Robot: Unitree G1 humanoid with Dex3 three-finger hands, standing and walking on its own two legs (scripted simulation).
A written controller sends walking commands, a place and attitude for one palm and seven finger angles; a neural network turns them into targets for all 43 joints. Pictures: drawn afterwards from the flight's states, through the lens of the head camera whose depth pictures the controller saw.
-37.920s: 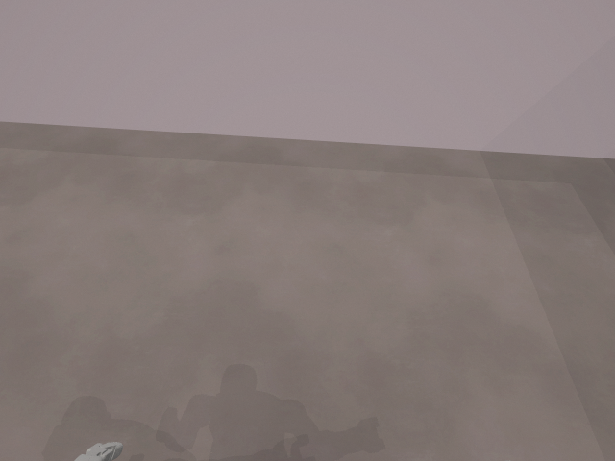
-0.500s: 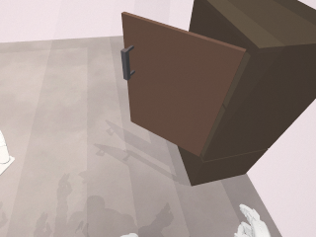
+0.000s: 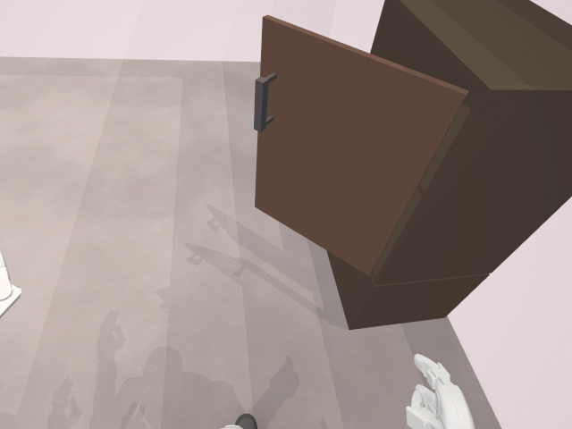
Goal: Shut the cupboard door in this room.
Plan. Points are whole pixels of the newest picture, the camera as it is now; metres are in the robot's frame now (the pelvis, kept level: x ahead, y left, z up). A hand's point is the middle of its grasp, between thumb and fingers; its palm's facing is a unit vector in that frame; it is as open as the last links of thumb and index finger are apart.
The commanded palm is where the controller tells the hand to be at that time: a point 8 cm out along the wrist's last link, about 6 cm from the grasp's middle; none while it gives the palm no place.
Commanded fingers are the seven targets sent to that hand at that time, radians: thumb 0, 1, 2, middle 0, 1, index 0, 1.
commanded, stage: step back with the hand held close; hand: left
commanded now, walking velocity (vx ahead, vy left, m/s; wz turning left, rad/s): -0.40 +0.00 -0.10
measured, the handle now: (266, 102) +0.79 +0.14 +0.03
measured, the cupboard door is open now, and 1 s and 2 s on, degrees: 46 46 46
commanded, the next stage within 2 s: stop stepping back and stand still in 0.04 s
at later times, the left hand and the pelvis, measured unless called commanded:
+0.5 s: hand (14, 331) +0.16 +0.27 +0.16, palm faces +0.38 -0.87 -0.32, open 7.4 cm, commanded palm +0.08 +0.31 +0.19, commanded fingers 0.00 0.90 0.90 -0.20 -0.30 -0.20 -0.30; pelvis -0.09 +0.02 +0.00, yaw -5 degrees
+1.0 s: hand out of the picture +0.13 +0.26 +0.17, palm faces +0.32 -0.85 -0.42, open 7.4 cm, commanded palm +0.07 +0.32 +0.19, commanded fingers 0.00 0.90 0.90 -0.20 -0.30 -0.20 -0.30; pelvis -0.10 +0.03 +0.01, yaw -6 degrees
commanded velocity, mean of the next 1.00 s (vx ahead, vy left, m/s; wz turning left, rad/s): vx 0.04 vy -0.04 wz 0.00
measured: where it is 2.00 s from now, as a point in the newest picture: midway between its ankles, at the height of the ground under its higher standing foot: outside the picture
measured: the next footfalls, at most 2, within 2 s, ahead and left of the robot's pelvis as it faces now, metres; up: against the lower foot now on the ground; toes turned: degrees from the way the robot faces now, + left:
right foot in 0.04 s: -0.11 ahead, -0.14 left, +0.00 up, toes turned -3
left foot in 0.34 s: +0.02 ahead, +0.12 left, +0.00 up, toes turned -5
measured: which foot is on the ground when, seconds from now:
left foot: down 0.00-0.22, up 0.24-0.32, down 0.34-1.00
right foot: up 0.00-0.02, down 0.04-0.80, up 0.82-0.92, down 0.94-1.00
